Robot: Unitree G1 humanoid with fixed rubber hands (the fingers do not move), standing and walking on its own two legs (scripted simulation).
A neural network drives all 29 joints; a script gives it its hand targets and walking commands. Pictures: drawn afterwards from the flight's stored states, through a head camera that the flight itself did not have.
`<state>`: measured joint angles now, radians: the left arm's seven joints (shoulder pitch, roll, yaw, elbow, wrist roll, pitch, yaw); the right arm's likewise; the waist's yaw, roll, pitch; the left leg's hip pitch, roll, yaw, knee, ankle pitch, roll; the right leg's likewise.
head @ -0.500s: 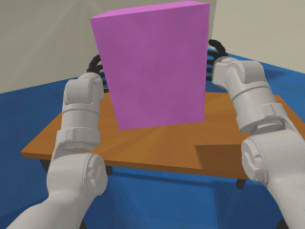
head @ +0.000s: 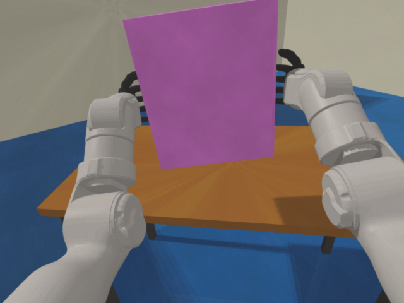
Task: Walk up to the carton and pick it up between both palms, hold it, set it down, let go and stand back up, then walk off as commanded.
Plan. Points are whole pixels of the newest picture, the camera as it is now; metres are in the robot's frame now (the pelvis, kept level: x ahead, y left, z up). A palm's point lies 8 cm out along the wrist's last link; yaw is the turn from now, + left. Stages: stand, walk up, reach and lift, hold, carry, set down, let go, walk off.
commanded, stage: hold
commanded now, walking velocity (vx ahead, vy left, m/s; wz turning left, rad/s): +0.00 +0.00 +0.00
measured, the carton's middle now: (207, 81) +0.41 -0.02 +0.34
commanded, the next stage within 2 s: set down in 1.90 s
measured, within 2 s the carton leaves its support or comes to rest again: neither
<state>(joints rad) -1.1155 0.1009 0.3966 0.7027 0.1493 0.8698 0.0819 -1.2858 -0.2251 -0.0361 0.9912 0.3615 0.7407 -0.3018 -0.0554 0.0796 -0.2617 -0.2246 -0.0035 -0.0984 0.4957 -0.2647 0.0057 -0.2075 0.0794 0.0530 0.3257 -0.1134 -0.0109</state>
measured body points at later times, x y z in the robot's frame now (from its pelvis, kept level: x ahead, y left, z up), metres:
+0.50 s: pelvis +0.00 -0.01 +0.00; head -0.08 -0.01 +0.44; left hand +0.40 +0.14 +0.31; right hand +0.40 -0.16 +0.33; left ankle +0.00 +0.11 -0.74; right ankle +0.04 -0.12 -0.74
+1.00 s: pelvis +0.01 +0.01 +0.00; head -0.09 +0.01 +0.44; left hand +0.40 +0.15 +0.31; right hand +0.39 -0.16 +0.33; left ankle +0.00 +0.11 -0.74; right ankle +0.04 -0.12 -0.74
